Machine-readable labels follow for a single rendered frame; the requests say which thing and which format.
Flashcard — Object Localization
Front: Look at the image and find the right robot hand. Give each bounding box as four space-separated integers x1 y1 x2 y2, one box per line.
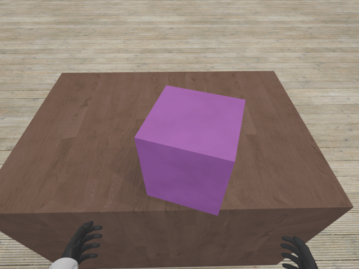
280 235 318 269

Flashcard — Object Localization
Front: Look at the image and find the carton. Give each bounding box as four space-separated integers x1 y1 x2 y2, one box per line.
134 85 246 216

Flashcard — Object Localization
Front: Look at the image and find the robot left forearm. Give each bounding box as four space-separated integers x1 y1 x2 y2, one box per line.
49 258 79 269

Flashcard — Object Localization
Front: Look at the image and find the pedestal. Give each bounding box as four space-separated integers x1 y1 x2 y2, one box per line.
0 71 353 269

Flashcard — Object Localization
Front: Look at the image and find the left robot hand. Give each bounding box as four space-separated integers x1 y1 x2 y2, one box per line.
61 221 103 265

